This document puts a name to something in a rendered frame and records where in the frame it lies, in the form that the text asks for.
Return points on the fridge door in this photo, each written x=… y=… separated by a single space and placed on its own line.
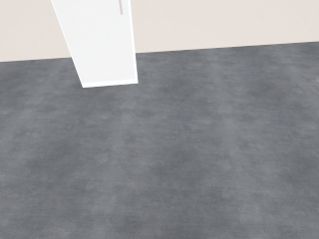
x=99 y=38

